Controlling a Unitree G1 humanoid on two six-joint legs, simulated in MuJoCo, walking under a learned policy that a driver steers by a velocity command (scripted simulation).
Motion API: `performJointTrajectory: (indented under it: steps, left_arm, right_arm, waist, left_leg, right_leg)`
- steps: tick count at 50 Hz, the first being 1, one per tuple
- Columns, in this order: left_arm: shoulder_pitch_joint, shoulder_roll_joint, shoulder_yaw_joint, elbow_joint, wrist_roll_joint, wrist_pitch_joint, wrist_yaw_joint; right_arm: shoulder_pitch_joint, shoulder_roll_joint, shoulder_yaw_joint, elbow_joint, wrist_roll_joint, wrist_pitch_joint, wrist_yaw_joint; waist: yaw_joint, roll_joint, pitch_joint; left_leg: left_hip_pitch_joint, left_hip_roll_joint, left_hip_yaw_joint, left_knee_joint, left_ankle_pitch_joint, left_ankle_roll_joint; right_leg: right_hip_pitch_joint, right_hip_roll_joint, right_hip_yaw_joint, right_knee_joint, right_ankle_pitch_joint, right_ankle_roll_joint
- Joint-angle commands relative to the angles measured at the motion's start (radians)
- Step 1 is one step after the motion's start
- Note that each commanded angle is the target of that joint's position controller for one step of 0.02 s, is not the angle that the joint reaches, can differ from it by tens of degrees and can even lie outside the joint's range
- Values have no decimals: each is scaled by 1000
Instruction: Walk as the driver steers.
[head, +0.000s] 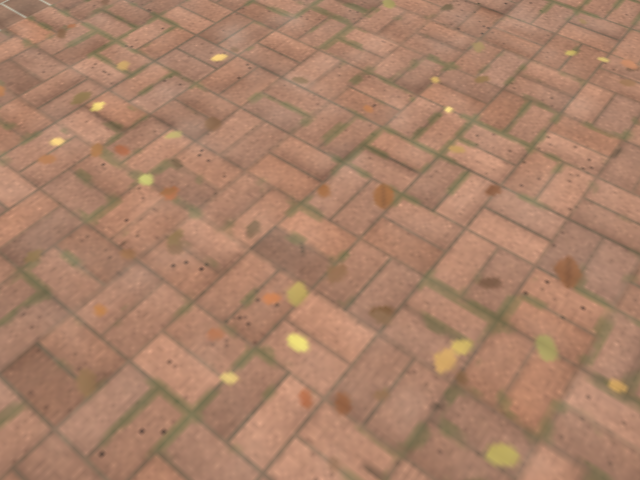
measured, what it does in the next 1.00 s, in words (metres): walks ahead, turning left: right foot, then left foot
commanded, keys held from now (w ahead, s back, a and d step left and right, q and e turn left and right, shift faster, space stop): w+e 0.08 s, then w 0.06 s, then w+q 0.86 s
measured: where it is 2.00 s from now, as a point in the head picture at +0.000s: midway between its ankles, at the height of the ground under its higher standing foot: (279, 252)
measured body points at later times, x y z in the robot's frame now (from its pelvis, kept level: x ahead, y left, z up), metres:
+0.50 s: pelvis +0.26 -0.08 +0.00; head +0.29 -0.09 +0.45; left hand +0.41 +0.18 -0.10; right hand +0.31 -0.36 -0.14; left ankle +0.19 +0.08 -0.64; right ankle +0.30 -0.18 -0.74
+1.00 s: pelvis +0.51 +0.00 -0.02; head +0.55 +0.02 +0.43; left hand +0.52 +0.29 -0.14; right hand +0.74 -0.21 -0.12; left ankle +0.56 +0.09 -0.74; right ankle +0.41 -0.18 -0.63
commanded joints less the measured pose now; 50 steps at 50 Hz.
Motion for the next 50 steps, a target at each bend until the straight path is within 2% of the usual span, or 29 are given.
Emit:
performJointTrajectory:
  steps: [1, 4, 7, 10, 13, 15, 16, 17, 18, 19, 20, 21, 22, 23, 24, 26, 29, 32, 36, 40, 42, 43, 44, 45, 46, 47, 48, 49, 50]
  left_arm:
    - [32, 28, 12, -80, -4, 6, -6]
    - [-40, 27, 8, -132, 7, 14, -6]
    - [-104, 18, -1, -156, 10, 1, -18]
    - [-229, 2, -17, -192, 20, -17, -37]
    - [-319, 22, -17, -232, 10, -28, -51]
    - [-296, 59, -4, -237, 8, -37, -55]
    - [-220, 85, 11, -219, 12, -42, -53]
    - [-72, 136, 40, -172, 18, -43, -44]
    - [121, 222, 69, -141, 34, -38, -27]
    - [165, 307, 80, -138, 54, -31, -19]
    - [180, 213, 59, -138, 52, -36, -23]
    - [119, 160, 40, -134, 40, -40, -26]
    - [45, 117, 27, -135, 32, -44, -29]
    - [-17, 83, 19, -133, 32, -48, -34]
    - [-55, 56, 14, -129, 36, -56, -37]
    - [-75, 55, 20, -109, 42, -73, -34]
    - [-58, 76, 33, -74, 47, -79, -17]
    - [-39, 100, 41, -49, 46, -71, -2]
    - [3, 138, 54, -23, 36, -58, 9]
    - [35, 162, 63, 5, 16, -32, 9]
    - [16, 191, 70, 3, 10, -19, 11]
    - [2, 206, 73, -1, 6, -11, 14]
    - [-21, 213, 72, -6, 0, -2, 15]
    - [-12, 195, 62, -16, 8, -5, 19]
    - [52, 43, 19, -71, 52, -26, 11]
    - [9, 70, 9, -98, 18, -74, 0]
    - [-107, 129, 24, -129, -21, -97, -9]
    - [-125, 119, 18, -133, -15, -107, -7]
    - [-120, 121, 22, -117, 13, -107, 2]
  right_arm:
    - [26, -85, -24, -23, 1, -17, 4]
    - [42, -126, -39, -1, 6, -21, 3]
    - [75, -144, -41, 19, 5, -11, 3]
    - [120, -159, -36, 42, 29, 5, 6]
    - [183, -192, -38, 68, 44, 25, 9]
    - [187, -209, -40, 79, 46, 39, 6]
    - [166, -217, -40, 78, 48, 45, 4]
    - [169, -193, -30, 79, 44, 47, 2]
    - [158, -131, -4, 50, 20, 40, 2]
    - [273, 4, 31, 29, 20, 22, 5]
    - [250, -102, 5, 50, 51, 9, 6]
    - [183, -141, -12, 25, 71, 9, 5]
    - [137, -134, -13, 17, 59, 15, -1]
    - [117, -126, -19, 16, 43, 25, -6]
    - [136, -114, -24, 22, 42, 43, -6]
    - [154, -68, -20, 22, 46, 69, -2]
    - [102, -52, -23, -7, 39, 87, -3]
    - [26, -41, -20, -37, 33, 85, 11]
    - [-117, -27, -9, -93, 27, 81, 38]
    - [-194, -38, -10, -148, 31, 81, 58]
    - [-163, -63, -24, -161, 33, 84, 62]
    - [-92, -88, -39, -152, 36, 87, 60]
    - [50, -131, -66, -118, 40, 87, 55]
    - [218, -211, -106, -73, 38, 93, 36]
    - [231, -338, -129, -67, 41, 94, 19]
    - [251, -308, -110, -109, 27, 75, 26]
    - [234, -230, -90, -100, 19, 62, 32]
    - [185, -189, -78, -103, 28, 54, 31]
    - [102, -149, -67, -120, 31, 52, 30]
  waist:
    - [2, 103, -42]
    - [0, 75, -10]
    - [-20, 64, -6]
    - [-56, 60, 26]
    - [-78, 86, 50]
    - [-43, 115, 32]
    - [14, 124, -9]
    - [84, 109, -103]
    - [164, 23, -262]
    - [95, -242, -394]
    - [133, -156, -414]
    - [111, -134, -264]
    - [81, -87, -189]
    - [48, -75, -131]
    - [14, -88, -101]
    - [-15, -65, -73]
    - [-21, -30, -19]
    - [-4, -26, 13]
    - [48, -7, 62]
    - [62, -15, 81]
    - [25, -45, 34]
    - [-19, -63, -17]
    - [-104, -51, -93]
    - [-176, 3, -184]
    - [-80, 292, -226]
    - [-101, 229, -416]
    - [-131, 143, -302]
    - [-95, 103, -205]
    - [-45, 43, -144]
  left_leg:
    - [153, 286, -250, -255, 58, 168]
    - [160, 305, -161, -283, 159, 189]
    - [187, 279, -76, -284, 213, 182]
    - [177, 250, -41, -271, 189, 168]
    - [243, 289, -90, -234, 169, 161]
    - [289, 315, -121, -173, 215, 140]
    - [280, 299, -107, -85, 326, 118]
    - [226, 246, -67, 95, 432, 88]
    - [24, 183, -18, 407, 222, 38]
    - [-339, 21, -40, 757, -403, -18]
    - [-423, 41, -192, 904, -440, -13]
    - [-494, 86, -182, 931, -361, -4]
    - [-472, 130, -162, 893, -272, -5]
    - [-432, 157, -160, 844, -207, -9]
    - [-373, 177, -169, 815, -159, -10]
    - [-328, 179, -167, 791, -108, -16]
    - [-397, 176, -188, 708, -14, -25]
    - [-421, 166, -172, 539, 118, -27]
    - [-419, 156, -92, 365, 183, -8]
    - [-424, 136, -30, 280, 63, 35]
    - [-316, 78, 32, 267, -36, 72]
    - [-212, 32, 64, 266, -81, 94]
    - [-15, -23, 86, 204, -47, 127]
    - [285, -15, -1, 168, 0, 169]
    - [593, 254, -524, 95, -72, 320]
    - [704, 382, -944, -98, -229, 427]
    - [659, 361, -821, -135, -173, 362]
    - [524, 320, -676, -120, -96, 324]
    - [370, 276, -566, -116, 1, 287]
  right_leg:
    - [-176, -119, 30, -6, 62, 5]
    - [-263, -138, 33, -97, 141, 18]
    - [-258, -122, 21, -278, 281, 16]
    - [-187, -98, -73, -483, 358, 11]
    - [-162, -72, -96, -596, 287, 7]
    - [-93, -45, -100, -666, 222, -10]
    - [33, -13, -123, -717, 234, -26]
    - [256, 9, -133, -731, 254, -51]
    - [568, -170, 47, -699, 293, -116]
    - [847, -429, 498, -806, 174, -251]
    - [804, -434, 603, -884, 101, -261]
    - [701, -401, 431, -890, 137, -220]
    - [575, -353, 302, -914, 196, -190]
    - [466, -311, 207, -953, 232, -169]
    - [390, -279, 129, -994, 261, -152]
    - [324, -272, 42, -1051, 331, -157]
    - [327, -270, -68, -1083, 402, -153]
    - [354, -258, -158, -1098, 389, -136]
    - [408, -277, -239, -1098, 379, -121]
    - [527, -304, -283, -1026, 466, -96]
    - [550, -302, -312, -911, 773, -75]
    - [548, -294, -326, -797, 945, -62]
    - [501, -260, -354, -602, 1022, -37]
    - [307, -219, -357, -329, 845, 11]
    - [-148, -46, -316, 52, -76, 83]
    - [-291, 46, -34, 221, -266, 79]
    - [-398, -5, 12, 222, -174, 53]
    - [-390, -50, 6, 145, -87, 29]
    - [-319, -91, 6, 55, -24, 29]
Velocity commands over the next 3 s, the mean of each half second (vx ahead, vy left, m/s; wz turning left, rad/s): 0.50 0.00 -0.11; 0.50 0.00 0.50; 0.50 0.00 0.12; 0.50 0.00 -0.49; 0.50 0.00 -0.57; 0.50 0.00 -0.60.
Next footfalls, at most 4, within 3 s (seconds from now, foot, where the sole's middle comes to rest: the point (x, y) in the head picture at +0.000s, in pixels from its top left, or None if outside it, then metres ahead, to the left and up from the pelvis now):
0.36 right None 0.34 -0.18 -0.77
0.90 left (290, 415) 0.60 0.10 -0.77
1.44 right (325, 278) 0.96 0.02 -0.77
1.92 left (236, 211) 1.19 0.27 -0.77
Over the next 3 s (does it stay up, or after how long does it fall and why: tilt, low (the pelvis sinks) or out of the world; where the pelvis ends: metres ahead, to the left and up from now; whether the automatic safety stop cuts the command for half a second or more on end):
stays up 1.61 0.02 -0.01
